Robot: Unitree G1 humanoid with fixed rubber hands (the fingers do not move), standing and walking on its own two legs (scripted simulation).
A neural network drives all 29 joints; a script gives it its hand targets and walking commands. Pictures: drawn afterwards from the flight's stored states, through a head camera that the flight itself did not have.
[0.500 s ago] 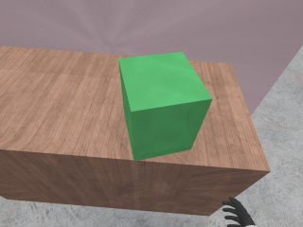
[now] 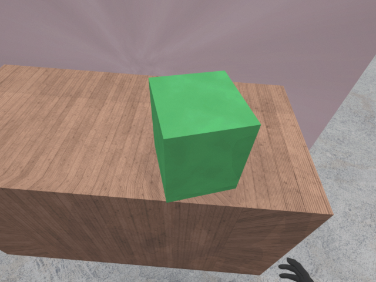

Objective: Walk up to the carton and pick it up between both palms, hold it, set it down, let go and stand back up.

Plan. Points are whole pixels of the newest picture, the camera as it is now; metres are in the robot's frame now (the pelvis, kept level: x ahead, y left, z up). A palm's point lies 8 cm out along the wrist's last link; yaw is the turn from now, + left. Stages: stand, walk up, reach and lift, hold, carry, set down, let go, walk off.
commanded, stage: stand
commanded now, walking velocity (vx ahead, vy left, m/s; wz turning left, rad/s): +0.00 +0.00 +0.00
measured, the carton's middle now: (195, 137) +0.45 +0.03 +0.04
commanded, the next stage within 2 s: none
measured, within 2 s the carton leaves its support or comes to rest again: neither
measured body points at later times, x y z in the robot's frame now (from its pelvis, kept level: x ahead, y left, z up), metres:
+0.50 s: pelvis +0.00 +0.00 +0.00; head -0.01 +0.02 +0.45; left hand +0.03 +0.28 -0.15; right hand +0.14 -0.25 -0.11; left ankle -0.01 +0.14 -0.74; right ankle +0.00 -0.09 -0.74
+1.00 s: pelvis +0.00 +0.00 +0.00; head -0.01 +0.02 +0.45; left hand +0.03 +0.29 -0.15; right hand +0.14 -0.25 -0.11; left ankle -0.01 +0.14 -0.74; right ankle +0.00 -0.09 -0.74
